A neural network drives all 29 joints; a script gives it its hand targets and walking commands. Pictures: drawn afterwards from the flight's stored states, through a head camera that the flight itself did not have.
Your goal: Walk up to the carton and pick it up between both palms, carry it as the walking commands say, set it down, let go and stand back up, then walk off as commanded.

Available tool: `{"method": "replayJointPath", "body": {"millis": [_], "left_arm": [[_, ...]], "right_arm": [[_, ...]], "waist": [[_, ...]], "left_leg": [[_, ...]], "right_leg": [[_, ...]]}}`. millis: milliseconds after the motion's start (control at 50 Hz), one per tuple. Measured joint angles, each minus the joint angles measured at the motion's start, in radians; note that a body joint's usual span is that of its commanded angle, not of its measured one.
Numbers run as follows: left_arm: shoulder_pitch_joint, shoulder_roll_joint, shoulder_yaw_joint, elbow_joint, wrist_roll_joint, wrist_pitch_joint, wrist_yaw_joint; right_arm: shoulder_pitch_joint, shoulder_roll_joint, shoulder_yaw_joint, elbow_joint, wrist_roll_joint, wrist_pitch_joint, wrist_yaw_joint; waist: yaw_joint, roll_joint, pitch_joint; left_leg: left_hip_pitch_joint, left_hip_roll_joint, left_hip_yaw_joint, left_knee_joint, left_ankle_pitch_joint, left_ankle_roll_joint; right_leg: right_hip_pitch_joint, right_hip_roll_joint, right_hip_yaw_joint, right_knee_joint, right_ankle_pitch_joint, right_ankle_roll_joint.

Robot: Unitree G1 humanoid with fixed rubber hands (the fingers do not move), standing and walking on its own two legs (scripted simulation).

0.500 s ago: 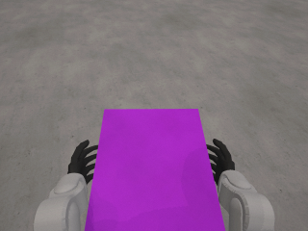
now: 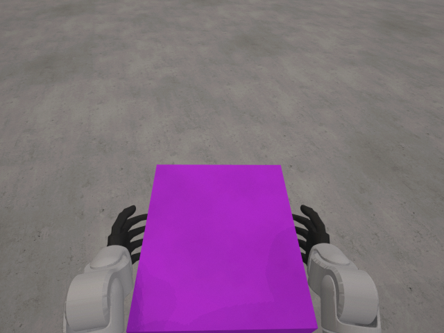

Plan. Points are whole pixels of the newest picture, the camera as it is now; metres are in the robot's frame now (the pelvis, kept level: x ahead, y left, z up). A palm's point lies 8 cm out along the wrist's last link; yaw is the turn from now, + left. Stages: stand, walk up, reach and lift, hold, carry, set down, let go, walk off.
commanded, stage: carry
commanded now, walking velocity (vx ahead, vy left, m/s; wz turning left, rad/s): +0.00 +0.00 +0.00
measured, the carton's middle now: (218, 262) +0.26 +0.00 +0.01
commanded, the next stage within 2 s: hold in 1.46 s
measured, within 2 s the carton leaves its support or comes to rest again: neither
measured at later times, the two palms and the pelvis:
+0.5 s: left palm (122, 273) +0.22 +0.15 +0.07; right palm (321, 267) +0.22 -0.17 +0.06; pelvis -0.04 -0.01 +0.00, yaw +0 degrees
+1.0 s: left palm (124, 284) +0.21 +0.14 +0.06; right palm (324, 277) +0.21 -0.17 +0.05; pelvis -0.06 -0.01 +0.00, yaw +0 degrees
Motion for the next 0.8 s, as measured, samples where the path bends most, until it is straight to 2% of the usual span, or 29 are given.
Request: {"method": "replayJointPath", "body": {"millis": [160, 320, 800], "left_arm": [[-0.008, 0.0, 0.009, 0.095, 0.019, -0.101, -0.016], [-0.021, 0.001, 0.016, 0.154, 0.026, -0.164, -0.021], [-0.036, 0.001, 0.026, 0.239, 0.036, -0.252, -0.026]], "right_arm": [[-0.012, 0.0, -0.005, 0.103, -0.016, -0.104, 0.023], [-0.025, -0.001, -0.012, 0.163, -0.028, -0.168, 0.032], [-0.042, -0.001, -0.024, 0.249, -0.036, -0.255, 0.038]], "waist": [[0.009, -0.004, 0.006], [0.011, -0.006, 0.007], [0.008, -0.008, 0.021]], "left_leg": [[-0.004, 0.006, -0.005, -0.019, 0.034, -0.003], [-0.014, 0.012, -0.007, -0.028, 0.059, -0.005], [-0.047, 0.02, -0.008, -0.031, 0.098, -0.008]], "right_leg": [[-0.005, 0.007, -0.007, -0.013, 0.027, -0.01], [-0.018, 0.013, -0.01, -0.016, 0.046, -0.017], [-0.061, 0.016, -0.012, 0.006, 0.07, -0.03]]}}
